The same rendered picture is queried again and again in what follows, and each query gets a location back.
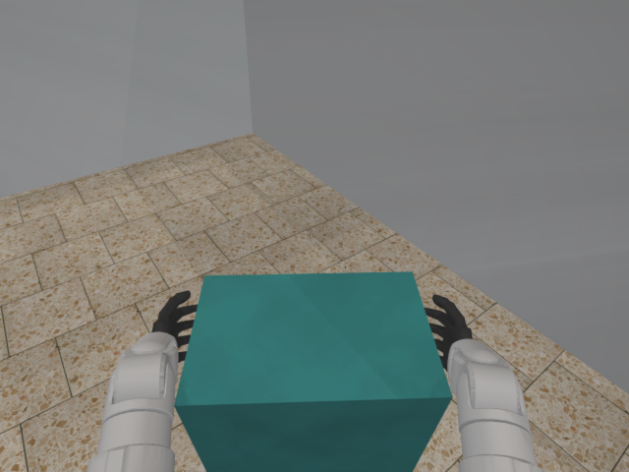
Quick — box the carton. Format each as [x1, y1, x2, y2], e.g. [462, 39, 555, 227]
[174, 271, 453, 472]

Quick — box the right robot hand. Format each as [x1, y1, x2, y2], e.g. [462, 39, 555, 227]
[425, 294, 473, 372]

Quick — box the right robot forearm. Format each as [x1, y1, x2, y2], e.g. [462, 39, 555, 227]
[447, 339, 544, 472]

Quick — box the left robot hand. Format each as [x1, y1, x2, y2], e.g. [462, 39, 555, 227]
[152, 290, 198, 363]

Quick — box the left robot forearm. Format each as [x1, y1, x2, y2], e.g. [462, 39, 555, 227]
[86, 332, 179, 472]

